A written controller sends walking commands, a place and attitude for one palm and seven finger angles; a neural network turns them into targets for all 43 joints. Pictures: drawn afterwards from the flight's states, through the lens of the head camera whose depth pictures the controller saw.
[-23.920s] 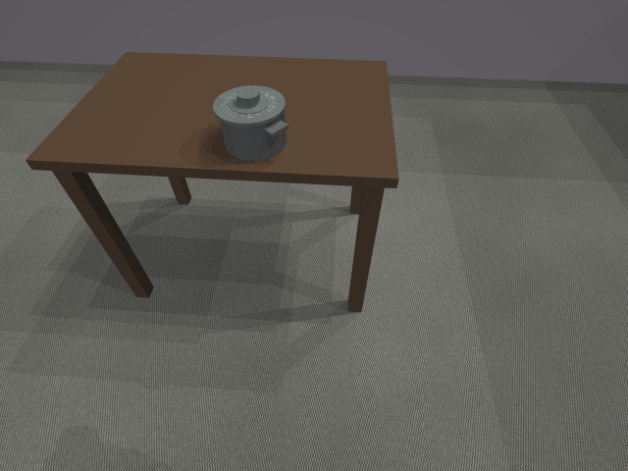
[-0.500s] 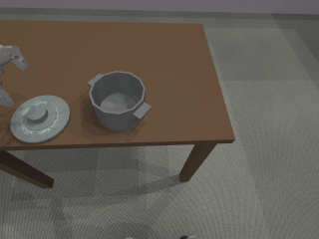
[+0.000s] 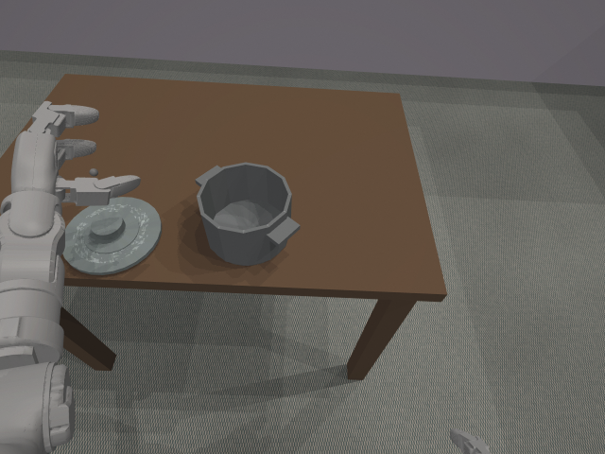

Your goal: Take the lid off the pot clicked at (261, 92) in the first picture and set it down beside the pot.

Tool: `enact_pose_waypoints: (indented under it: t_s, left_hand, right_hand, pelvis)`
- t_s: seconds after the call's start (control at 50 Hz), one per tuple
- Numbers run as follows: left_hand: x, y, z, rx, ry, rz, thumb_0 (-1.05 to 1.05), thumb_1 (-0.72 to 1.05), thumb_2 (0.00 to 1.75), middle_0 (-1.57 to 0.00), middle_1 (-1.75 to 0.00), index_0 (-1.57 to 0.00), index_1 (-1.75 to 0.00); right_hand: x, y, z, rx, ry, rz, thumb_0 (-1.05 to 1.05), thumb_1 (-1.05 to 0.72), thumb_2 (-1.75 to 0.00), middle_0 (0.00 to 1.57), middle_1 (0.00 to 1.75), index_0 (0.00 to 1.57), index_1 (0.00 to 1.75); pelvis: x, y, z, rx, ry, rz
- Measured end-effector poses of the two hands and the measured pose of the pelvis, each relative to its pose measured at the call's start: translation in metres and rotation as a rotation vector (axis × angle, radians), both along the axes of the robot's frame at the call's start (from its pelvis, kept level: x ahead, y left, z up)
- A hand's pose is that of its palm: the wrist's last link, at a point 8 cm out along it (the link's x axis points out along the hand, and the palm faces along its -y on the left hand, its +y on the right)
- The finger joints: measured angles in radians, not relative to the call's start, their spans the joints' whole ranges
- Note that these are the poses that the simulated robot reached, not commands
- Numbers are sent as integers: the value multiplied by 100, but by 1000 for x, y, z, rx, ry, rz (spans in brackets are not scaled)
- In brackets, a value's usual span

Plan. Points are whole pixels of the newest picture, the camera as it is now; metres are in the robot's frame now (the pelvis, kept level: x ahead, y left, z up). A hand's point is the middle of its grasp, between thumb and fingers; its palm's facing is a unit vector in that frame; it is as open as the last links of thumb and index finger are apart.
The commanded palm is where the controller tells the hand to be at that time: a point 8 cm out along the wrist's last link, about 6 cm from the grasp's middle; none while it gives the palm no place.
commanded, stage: draw the hand back to the body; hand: left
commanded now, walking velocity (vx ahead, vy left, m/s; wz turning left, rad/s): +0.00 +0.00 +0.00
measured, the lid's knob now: (108, 225) +0.48 +0.36 -0.07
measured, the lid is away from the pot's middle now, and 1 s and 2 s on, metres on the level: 0.25 0.25 0.25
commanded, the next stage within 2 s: step back with the hand held close in 1.54 s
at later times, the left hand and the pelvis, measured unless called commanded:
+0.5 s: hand (81, 209) +0.34 +0.27 +0.15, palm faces +0.47 -0.83 -0.29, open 8.8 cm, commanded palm +0.28 +0.30 +0.17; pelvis +0.01 -0.03 +0.01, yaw +0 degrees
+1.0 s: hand (63, 278) +0.25 +0.24 +0.16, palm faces +0.45 -0.85 -0.29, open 7.4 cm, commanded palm +0.19 +0.27 +0.17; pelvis +0.00 -0.03 +0.01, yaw +0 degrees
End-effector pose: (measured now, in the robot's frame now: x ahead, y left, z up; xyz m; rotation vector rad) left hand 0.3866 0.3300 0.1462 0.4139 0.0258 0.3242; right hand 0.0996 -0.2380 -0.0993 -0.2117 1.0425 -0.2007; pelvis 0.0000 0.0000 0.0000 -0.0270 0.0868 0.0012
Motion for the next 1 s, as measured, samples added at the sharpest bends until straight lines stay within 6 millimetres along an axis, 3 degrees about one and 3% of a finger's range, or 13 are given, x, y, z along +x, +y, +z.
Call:
enact_pose_waypoints:
  t_s: [0.1, 0.24, 0.4, 0.68, 1.0]
  left_hand:
    - [-10, -8, 18, -51, -120, 56, 0, 17, 45, -28, -93, -28, -93]
    - [-36, -12, 12, -69, -107, 108, 0, 29, 53, -27, -83, -27, -83]
    - [-69, -20, 17, -60, -132, 146, 0, 44, 62, -25, -69, -25, -69]
    - [-116, -40, 19, -61, -162, 127, 1, 72, 79, -22, -45, -23, -45]
    - [-176, -51, 24, -32, -206, 82, 1, 88, 89, -21, -31, -21, -31]
  right_hand:
    - [4, -16, 5, -6, -73, -10, 0, -91, -90, 21, 30, 21, 30]
    - [6, -39, 0, -14, -62, -10, 0, -91, -90, 21, 30, 20, 30]
    - [27, -49, 0, -4, -113, 18, 1, -91, -90, 21, 30, 20, 30]
    - [69, -32, 15, 44, -288, 88, 1, -91, -90, 21, 30, 20, 30]
    - [68, -13, 22, 52, -344, 127, 1, -91, -90, 21, 30, 20, 30]
  pelvis:
    - [9, -6, 3, 1, -25, -14]
    - [14, -18, 4, 8, -44, -11]
    - [15, -30, 5, 13, -66, -1]
    - [7, -36, 6, 18, -113, 1]
    - [0, -27, 7, 17, -150, -4]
